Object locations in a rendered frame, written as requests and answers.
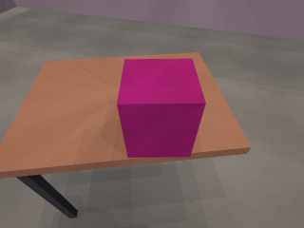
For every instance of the carton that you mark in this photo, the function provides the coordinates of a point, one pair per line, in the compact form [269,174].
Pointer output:
[160,105]

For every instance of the table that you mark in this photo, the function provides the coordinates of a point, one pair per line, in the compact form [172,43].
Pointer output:
[69,121]

